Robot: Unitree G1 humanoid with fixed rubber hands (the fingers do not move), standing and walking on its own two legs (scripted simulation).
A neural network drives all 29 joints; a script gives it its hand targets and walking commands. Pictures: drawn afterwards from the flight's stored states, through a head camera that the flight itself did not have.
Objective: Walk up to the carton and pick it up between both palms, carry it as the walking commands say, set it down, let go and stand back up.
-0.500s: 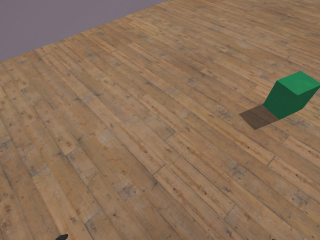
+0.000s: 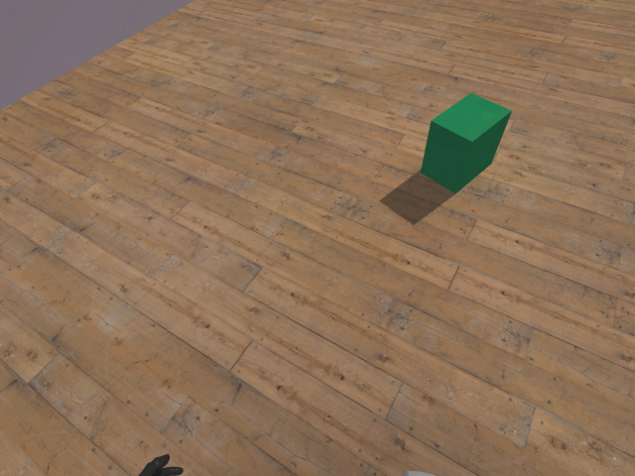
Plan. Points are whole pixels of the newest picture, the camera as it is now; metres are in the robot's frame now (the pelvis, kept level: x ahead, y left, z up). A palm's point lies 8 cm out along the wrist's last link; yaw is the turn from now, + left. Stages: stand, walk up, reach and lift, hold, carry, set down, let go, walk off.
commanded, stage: walk up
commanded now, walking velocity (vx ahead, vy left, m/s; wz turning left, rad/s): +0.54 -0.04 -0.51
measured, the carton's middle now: (463, 143) +1.41 -0.53 -0.61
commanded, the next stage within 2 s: none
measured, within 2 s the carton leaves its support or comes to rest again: neither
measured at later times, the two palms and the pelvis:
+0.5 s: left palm (182, 376) +0.26 +0.25 -0.12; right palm (497, 296) +0.39 -0.26 -0.11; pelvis +0.29 -0.01 +0.01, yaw -14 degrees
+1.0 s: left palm (334, 161) +0.74 +0.01 -0.11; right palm (549, 303) +0.39 -0.35 -0.13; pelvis +0.54 -0.16 +0.01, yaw -16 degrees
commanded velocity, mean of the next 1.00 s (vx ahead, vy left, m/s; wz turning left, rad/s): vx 0.51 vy -0.05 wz -0.29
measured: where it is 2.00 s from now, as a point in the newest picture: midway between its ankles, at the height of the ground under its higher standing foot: (418, 248)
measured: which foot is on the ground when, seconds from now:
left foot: up 0.00-0.40, down 0.42-0.92, up 0.94-1.00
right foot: down 0.00-0.42, up 0.44-0.88, down 0.90-1.00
